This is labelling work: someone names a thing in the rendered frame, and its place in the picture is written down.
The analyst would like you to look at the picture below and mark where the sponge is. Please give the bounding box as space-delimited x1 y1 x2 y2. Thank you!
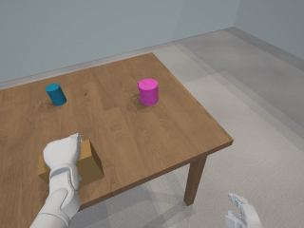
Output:
38 140 105 187

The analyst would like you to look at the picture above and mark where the table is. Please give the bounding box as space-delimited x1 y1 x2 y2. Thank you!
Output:
0 52 234 228

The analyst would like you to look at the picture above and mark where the robot right hand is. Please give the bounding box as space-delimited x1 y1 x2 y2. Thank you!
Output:
225 193 262 228

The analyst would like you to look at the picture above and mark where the left robot forearm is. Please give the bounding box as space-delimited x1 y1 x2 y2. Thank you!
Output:
29 163 81 228

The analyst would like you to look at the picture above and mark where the robot left hand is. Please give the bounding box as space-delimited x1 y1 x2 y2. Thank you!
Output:
43 132 83 181

